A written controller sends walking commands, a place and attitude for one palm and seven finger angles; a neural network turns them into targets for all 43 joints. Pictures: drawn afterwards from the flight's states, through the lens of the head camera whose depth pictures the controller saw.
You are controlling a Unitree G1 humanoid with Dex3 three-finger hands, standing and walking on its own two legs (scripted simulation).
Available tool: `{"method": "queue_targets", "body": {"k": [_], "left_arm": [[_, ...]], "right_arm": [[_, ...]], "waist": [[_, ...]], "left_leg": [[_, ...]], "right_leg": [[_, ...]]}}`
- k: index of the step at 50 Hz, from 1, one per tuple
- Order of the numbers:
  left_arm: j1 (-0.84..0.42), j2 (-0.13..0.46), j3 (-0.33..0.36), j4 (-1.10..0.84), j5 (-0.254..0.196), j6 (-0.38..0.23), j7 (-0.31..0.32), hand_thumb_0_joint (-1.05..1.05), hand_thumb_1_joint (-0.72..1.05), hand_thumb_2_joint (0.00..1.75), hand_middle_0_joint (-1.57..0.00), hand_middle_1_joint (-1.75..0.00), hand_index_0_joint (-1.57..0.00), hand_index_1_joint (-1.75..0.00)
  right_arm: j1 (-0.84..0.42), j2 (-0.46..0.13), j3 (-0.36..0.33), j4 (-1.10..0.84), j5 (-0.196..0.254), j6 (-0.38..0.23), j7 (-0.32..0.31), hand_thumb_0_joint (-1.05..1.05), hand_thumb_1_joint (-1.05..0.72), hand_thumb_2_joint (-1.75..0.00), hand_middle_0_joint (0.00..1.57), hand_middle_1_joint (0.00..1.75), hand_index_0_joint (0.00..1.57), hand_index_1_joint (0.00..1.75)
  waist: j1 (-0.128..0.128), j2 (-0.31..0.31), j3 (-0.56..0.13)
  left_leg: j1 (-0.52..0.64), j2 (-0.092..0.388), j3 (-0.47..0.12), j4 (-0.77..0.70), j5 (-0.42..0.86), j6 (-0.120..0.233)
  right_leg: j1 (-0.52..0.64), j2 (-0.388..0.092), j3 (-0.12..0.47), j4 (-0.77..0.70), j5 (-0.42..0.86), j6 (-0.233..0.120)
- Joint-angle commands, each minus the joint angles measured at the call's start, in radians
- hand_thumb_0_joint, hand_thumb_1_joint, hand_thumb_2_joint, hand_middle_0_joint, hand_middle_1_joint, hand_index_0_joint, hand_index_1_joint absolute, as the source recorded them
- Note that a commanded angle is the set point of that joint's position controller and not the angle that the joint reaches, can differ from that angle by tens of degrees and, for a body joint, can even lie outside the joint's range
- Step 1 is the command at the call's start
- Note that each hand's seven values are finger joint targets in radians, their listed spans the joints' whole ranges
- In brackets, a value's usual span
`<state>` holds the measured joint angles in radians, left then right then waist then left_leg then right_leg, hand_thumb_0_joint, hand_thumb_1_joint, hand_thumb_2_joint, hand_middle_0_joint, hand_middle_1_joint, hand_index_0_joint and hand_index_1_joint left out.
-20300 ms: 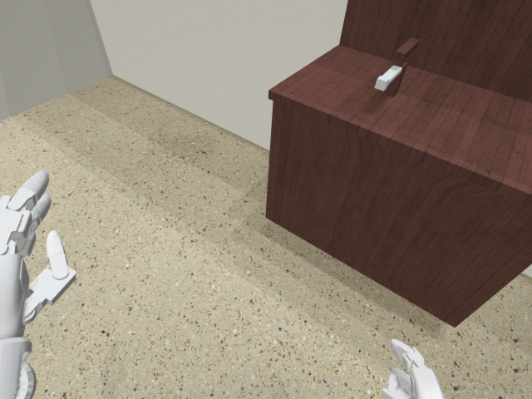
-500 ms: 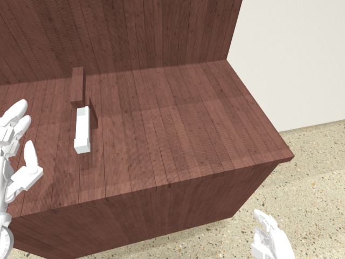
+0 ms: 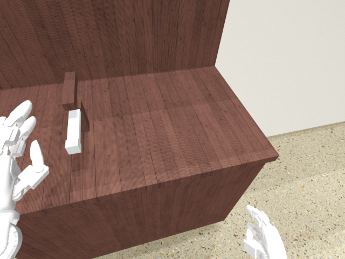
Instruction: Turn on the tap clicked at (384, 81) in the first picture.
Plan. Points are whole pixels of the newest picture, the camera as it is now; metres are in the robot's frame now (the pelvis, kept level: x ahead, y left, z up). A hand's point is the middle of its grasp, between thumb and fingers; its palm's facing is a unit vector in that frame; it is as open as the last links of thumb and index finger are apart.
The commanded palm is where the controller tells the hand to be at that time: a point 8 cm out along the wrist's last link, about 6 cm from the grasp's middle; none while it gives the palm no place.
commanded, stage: shuffle to correct the standing spot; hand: left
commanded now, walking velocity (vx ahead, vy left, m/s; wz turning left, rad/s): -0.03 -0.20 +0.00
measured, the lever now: (73, 146) +0.34 +0.28 +0.06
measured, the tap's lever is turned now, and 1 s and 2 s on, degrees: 0 0 0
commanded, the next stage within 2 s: come to a stop and stand still in 0.32 s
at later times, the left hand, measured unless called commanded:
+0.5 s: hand (82, 171) +0.22 +0.19 +0.15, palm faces +0.29 -0.89 -0.35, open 7.4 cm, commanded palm +0.17 +0.23 +0.17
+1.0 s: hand (64, 170) +0.22 +0.22 +0.15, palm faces +0.35 -0.87 -0.34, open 7.4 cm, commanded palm +0.17 +0.26 +0.17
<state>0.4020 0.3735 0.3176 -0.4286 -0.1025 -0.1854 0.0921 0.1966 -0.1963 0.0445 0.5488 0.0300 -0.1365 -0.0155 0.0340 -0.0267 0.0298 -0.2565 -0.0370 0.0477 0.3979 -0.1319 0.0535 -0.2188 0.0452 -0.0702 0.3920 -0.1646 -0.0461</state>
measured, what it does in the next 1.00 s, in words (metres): stands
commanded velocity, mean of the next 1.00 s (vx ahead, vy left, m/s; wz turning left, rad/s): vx -0.01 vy -0.06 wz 0.00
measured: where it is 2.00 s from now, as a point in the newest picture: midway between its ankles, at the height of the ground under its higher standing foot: outside the picture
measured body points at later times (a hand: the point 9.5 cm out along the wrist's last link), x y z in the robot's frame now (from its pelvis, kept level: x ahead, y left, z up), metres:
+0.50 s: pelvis +0.00 -0.04 +0.00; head +0.01 -0.04 +0.44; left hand +0.20 +0.23 +0.17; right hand +0.17 -0.28 -0.07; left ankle +0.05 +0.08 -0.74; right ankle +0.03 -0.08 -0.74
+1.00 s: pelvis +0.01 -0.02 +0.00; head +0.01 -0.02 +0.45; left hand +0.20 +0.26 +0.17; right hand +0.21 -0.24 -0.07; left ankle +0.05 +0.08 -0.74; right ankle +0.03 -0.08 -0.74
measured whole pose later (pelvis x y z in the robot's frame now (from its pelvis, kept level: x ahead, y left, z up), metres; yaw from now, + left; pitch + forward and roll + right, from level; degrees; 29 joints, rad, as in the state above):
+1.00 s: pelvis +0.01 -0.02 +0.00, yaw +0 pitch -2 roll -1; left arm 0.44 0.35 0.28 -0.43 -0.09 -0.10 0.10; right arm 0.18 -0.24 0.05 0.56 0.04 -0.09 -0.05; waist 0.03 0.03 0.02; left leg -0.24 0.00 0.03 0.45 -0.18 0.03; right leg -0.16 0.09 -0.08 0.35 -0.16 -0.08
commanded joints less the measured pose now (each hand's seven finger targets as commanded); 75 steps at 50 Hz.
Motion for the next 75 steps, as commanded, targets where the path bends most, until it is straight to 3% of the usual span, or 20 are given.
{"method": "queue_targets", "body": {"k": [1,6,10,11,20,21,23,29,30,31,38,40,44,50,54,55,58,65,71,75], "left_arm": [[-0.069,0.159,0.107,-0.228,-0.002,-0.056,0.011,0.0,0.9,0.9,-0.2,-0.3,-0.2,-0.3],[-0.049,0.154,0.107,-0.236,-0.006,-0.041,0.004,0.0,0.9,0.9,-0.2,-0.3,-0.2,-0.3],[-0.035,0.187,0.134,-0.263,-0.008,-0.03,0.006,0.0,0.9,0.9,-0.2,-0.3,-0.2,-0.3],[-0.031,0.163,0.114,-0.251,-0.011,-0.031,0.002,0.0,0.9,0.9,-0.2,-0.3,-0.2,-0.3],[-0.022,0.195,0.142,-0.259,-0.012,-0.009,0.006,0.0,0.9,0.9,-0.2,-0.3,-0.2,-0.3],[-0.024,0.17,0.122,-0.254,-0.015,-0.011,0.002,0.0,0.9,0.9,-0.2,-0.3,-0.2,-0.3],[0.0,0.176,0.137,-0.242,-0.015,-0.008,0.008,0.0,0.9,0.9,-0.2,-0.3,-0.2,-0.3],[0.027,0.172,0.125,-0.231,-0.003,0.008,0.026,0.0,0.9,0.9,-0.2,-0.3,-0.2,-0.3],[0.018,0.193,0.137,-0.242,0.004,0.012,0.032,0.0,0.9,0.9,-0.2,-0.3,-0.2,-0.3],[0.019,0.17,0.119,-0.228,0.0,0.008,0.03,0.0,0.9,0.9,-0.2,-0.3,-0.2,-0.3],[-0.018,0.164,0.106,-0.201,0.002,0.017,0.028,0.0,0.9,0.9,-0.2,-0.3,-0.2,-0.3],[-0.043,0.164,0.096,-0.208,0.008,0.023,0.029,0.0,0.9,0.9,-0.2,-0.3,-0.2,-0.3],[-0.047,0.153,0.087,-0.197,0.008,0.02,0.027,0.0,0.9,0.9,-0.2,-0.3,-0.2,-0.3],[-0.044,0.171,0.099,-0.21,0.011,0.018,0.026,0.0,0.9,0.9,-0.2,-0.3,-0.2,-0.3],[-0.047,0.158,0.091,-0.236,0.011,0.008,0.022,0.0,0.9,0.9,-0.2,-0.3,-0.2,-0.3],[-0.045,0.175,0.105,-0.245,0.013,0.006,0.024,0.0,0.9,0.9,-0.2,-0.3,-0.2,-0.3],[-0.032,0.154,0.093,-0.23,0.015,0.001,0.021,0.0,0.9,0.9,-0.2,-0.3,-0.2,-0.3],[-0.037,0.165,0.098,-0.26,0.027,-0.011,0.023,0.0,0.9,0.9,-0.2,-0.3,-0.2,-0.3],[-0.038,0.151,0.092,-0.248,0.033,-0.019,0.02,0.0,0.9,0.9,-0.2,-0.3,-0.2,-0.3],[-0.025,0.162,0.105,-0.251,0.032,-0.012,0.022,0.0,0.9,0.9,-0.2,-0.3,-0.2,-0.3]], "right_arm": [[-0.104,-0.132,-0.054,-0.161,-0.011,-0.042,-0.015,0.0,-0.9,-0.9,0.2,0.3,0.2,0.3],[-0.104,-0.13,-0.053,-0.163,-0.011,-0.03,-0.018,0.0,-0.9,-0.9,0.2,0.3,0.2,0.3],[-0.115,-0.127,-0.053,-0.173,-0.005,-0.029,-0.023,0.0,-0.9,-0.9,0.2,0.3,0.2,0.3],[-0.108,-0.13,-0.049,-0.169,-0.012,-0.026,-0.024,0.0,-0.9,-0.9,0.2,0.3,0.2,0.3],[-0.111,-0.131,-0.057,-0.166,-0.001,-0.027,-0.034,0.0,-0.9,-0.9,0.2,0.3,0.2,0.3],[-0.1,-0.135,-0.056,-0.163,-0.01,-0.024,-0.035,0.0,-0.9,-0.9,0.2,0.3,0.2,0.3],[-0.096,-0.14,-0.063,-0.164,0.0,-0.03,-0.036,0.0,-0.9,-0.9,0.2,0.3,0.2,0.3],[-0.1,-0.148,-0.054,-0.148,0.01,-0.027,-0.04,0.0,-0.9,-0.9,0.2,0.3,0.2,0.3],[-0.12,-0.148,-0.05,-0.142,0.011,-0.023,-0.041,0.0,-0.9,-0.9,0.2,0.3,0.2,0.3],[-0.109,-0.147,-0.047,-0.136,0.004,-0.02,-0.042,0.0,-0.9,-0.9,0.2,0.3,0.2,0.3],[-0.116,-0.151,-0.051,-0.135,0.009,-0.019,-0.046,0.0,-0.9,-0.9,0.2,0.3,0.2,0.3],[-0.131,-0.152,-0.048,-0.133,0.012,-0.016,-0.044,0.0,-0.9,-0.9,0.2,0.3,0.2,0.3],[-0.116,-0.151,-0.048,-0.14,0.009,-0.016,-0.043,0.0,-0.9,-0.9,0.2,0.3,0.2,0.3],[-0.134,-0.149,-0.041,-0.144,0.007,-0.009,-0.042,0.0,-0.9,-0.9,0.2,0.3,0.2,0.3],[-0.116,-0.149,-0.042,-0.151,0.002,-0.01,-0.04,0.0,-0.9,-0.9,0.2,0.3,0.2,0.3],[-0.13,-0.148,-0.039,-0.15,0.002,-0.01,-0.042,0.0,-0.9,-0.9,0.2,0.3,0.2,0.3],[-0.114,-0.146,-0.042,-0.153,-0.004,-0.011,-0.042,0.0,-0.9,-0.9,0.2,0.3,0.2,0.3],[-0.116,-0.146,-0.044,-0.148,-0.007,-0.017,-0.043,0.0,-0.9,-0.9,0.2,0.3,0.2,0.3],[-0.105,-0.147,-0.046,-0.141,-0.021,-0.016,-0.045,0.0,-0.9,-0.9,0.2,0.3,0.2,0.3],[-0.109,-0.143,-0.051,-0.142,-0.013,-0.017,-0.044,0.0,-0.9,-0.9,0.2,0.3,0.2,0.3]], "waist": [[-0.011,0.087,-0.132],[-0.017,0.085,-0.141],[-0.016,0.107,-0.148],[-0.016,0.09,-0.136],[-0.018,0.073,-0.132],[-0.019,0.06,-0.132],[-0.015,0.086,-0.143],[-0.014,0.045,-0.13],[-0.011,0.07,-0.127],[-0.012,0.041,-0.129],[-0.01,0.023,-0.119],[-0.01,0.051,-0.115],[-0.01,0.026,-0.104],[-0.012,0.084,-0.104],[-0.012,0.082,-0.122],[-0.011,0.113,-0.128],[-0.011,0.093,-0.114],[-0.005,0.137,-0.128],[-0.001,0.11,-0.115],[-0.003,0.109,-0.138]], "left_leg": [[0.07,0.2,-0.203,-0.116,-0.142,-0.044],[0.08,0.195,-0.169,-0.066,-0.088,-0.035],[0.085,0.19,-0.153,-0.044,-0.073,-0.034],[0.068,0.192,-0.148,-0.041,-0.093,-0.029],[0.078,0.177,-0.11,0.022,-0.118,-0.024],[0.066,0.177,-0.106,0.031,-0.116,-0.02],[0.07,0.159,-0.098,0.067,-0.11,-0.018],[0.073,0.114,-0.106,0.143,-0.074,-0.013],[0.08,0.115,-0.108,0.127,-0.053,-0.01],[0.069,0.115,-0.113,0.116,-0.047,-0.008],[0.108,0.123,-0.12,0.074,-0.011,-0.001],[0.128,0.126,-0.124,0.055,-0.004,-0.001],[0.117,0.128,-0.138,0.035,-0.041,-0.002],[0.123,0.138,-0.158,-0.021,-0.033,-0.006],[0.112,0.147,-0.178,-0.049,-0.03,-0.01],[0.129,0.15,-0.183,-0.065,-0.018,-0.013],[0.109,0.158,-0.193,-0.089,-0.047,-0.015],[0.149,0.176,-0.224,-0.158,-0.017,-0.071],[0.128,0.183,-0.223,-0.202,-0.027,-0.104],[0.166,0.171,-0.201,-0.172,0.049,-0.118]], "right_leg": [[-0.015,-0.103,0.121,-0.073,-0.037,0.031],[-0.019,-0.109,0.135,-0.09,-0.001,0.026],[-0.019,-0.117,0.146,-0.088,0.01,0.025],[-0.024,-0.113,0.138,-0.099,-0.002,0.028],[-0.064,-0.13,0.179,-0.12,-0.038,0.036],[-0.061,-0.125,0.173,-0.125,-0.033,0.041],[-0.054,-0.147,0.215,-0.146,-0.03,0.059],[-0.053,-0.199,0.267,-0.212,-0.047,0.084],[-0.045,-0.201,0.256,-0.201,-0.021,0.085],[-0.025,-0.193,0.238,-0.196,-0.004,0.088],[-0.008,-0.18,0.226,-0.176,0.06,0.093],[-0.015,-0.181,0.217,-0.167,0.046,0.084],[-0.015,-0.172,0.212,-0.179,-0.014,0.062],[0.001,-0.158,0.188,-0.148,0.018,0.031],[0.035,-0.147,0.175,-0.127,0.039,0.017],[0.033,-0.143,0.164,-0.112,0.045,0.014],[0.037,-0.131,0.156,-0.112,0.033,0.016],[0.037,-0.107,0.119,-0.046,0.025,0.016],[0.051,-0.091,0.097,-0.019,0.022,0.022],[0.051,-0.105,0.103,-0.03,0.032,0.014]]}}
